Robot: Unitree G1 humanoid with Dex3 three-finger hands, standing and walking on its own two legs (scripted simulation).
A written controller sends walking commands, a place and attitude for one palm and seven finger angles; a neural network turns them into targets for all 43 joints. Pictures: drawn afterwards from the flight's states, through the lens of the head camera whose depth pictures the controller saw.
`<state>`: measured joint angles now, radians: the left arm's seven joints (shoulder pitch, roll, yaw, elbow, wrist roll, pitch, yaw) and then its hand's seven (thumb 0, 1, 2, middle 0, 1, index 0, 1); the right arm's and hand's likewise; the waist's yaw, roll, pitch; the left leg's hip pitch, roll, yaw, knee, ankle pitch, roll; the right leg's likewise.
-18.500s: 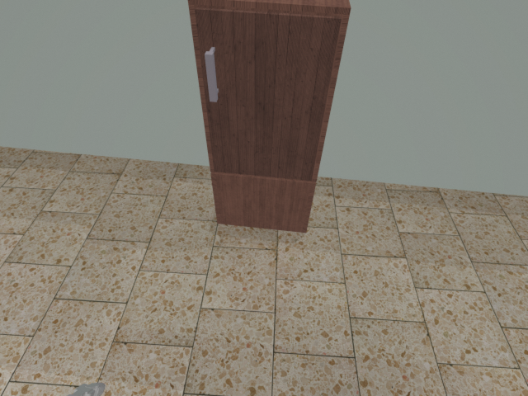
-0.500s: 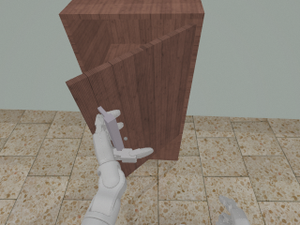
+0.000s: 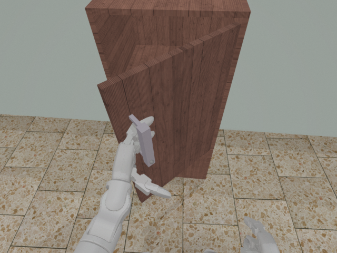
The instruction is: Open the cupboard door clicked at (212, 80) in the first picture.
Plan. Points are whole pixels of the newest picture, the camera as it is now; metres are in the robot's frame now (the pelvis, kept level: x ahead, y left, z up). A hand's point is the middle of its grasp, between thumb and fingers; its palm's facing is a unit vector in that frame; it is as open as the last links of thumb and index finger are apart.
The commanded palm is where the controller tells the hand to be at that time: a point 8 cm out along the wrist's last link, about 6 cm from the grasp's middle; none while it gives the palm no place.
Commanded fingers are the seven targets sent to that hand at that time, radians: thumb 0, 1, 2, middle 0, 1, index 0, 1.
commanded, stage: slide the hand sideways off the handle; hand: left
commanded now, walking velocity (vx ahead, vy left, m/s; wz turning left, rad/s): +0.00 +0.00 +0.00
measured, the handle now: (141, 141) +0.36 +0.09 +0.07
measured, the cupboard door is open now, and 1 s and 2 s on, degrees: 45 46 46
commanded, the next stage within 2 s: draw the hand back to the body in 1.04 s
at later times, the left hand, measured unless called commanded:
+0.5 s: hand (142, 176) +0.27 +0.08 +0.07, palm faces -0.09 -0.99 -0.04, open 16.2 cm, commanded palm +0.24 +0.14 +0.07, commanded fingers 0.00 -0.50 0.30 -0.15 -0.30 -0.15 -0.30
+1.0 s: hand (113, 197) +0.22 +0.13 +0.07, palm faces -0.02 -1.00 -0.08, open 16.3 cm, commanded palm +0.19 +0.19 +0.07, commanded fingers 0.00 -0.50 0.30 -0.15 -0.30 -0.15 -0.30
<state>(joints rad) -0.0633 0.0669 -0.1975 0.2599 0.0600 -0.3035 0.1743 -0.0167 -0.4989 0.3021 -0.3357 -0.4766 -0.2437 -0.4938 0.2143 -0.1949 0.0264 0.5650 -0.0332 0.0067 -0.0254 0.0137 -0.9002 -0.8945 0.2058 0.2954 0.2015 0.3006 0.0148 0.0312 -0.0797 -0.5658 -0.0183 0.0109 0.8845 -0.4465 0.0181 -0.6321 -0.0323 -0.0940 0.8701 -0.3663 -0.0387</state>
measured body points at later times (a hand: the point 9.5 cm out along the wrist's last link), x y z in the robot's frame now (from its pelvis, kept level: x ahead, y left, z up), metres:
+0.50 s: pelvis +0.02 +0.01 +0.00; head +0.05 -0.01 +0.45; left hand +0.27 +0.13 +0.07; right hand +0.19 -0.21 -0.08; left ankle +0.00 +0.11 -0.69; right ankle +0.04 -0.10 -0.69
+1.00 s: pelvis +0.02 -0.02 -0.01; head +0.06 -0.03 +0.44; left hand +0.22 +0.19 +0.07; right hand +0.21 -0.24 -0.09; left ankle +0.00 +0.11 -0.69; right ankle +0.04 -0.10 -0.69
